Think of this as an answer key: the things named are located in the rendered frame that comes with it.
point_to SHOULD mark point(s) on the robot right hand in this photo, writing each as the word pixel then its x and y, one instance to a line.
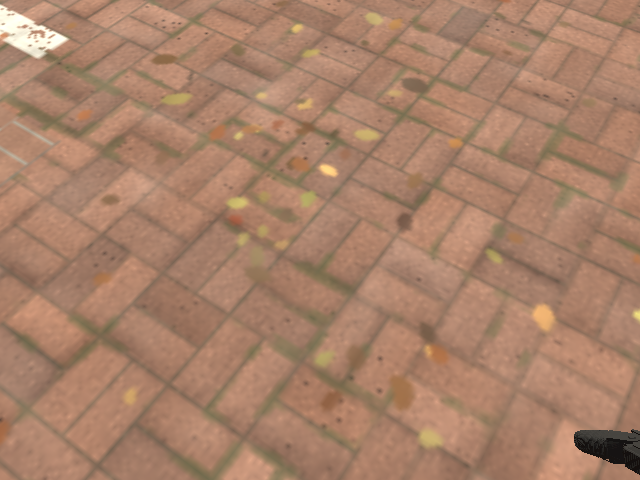
pixel 619 447

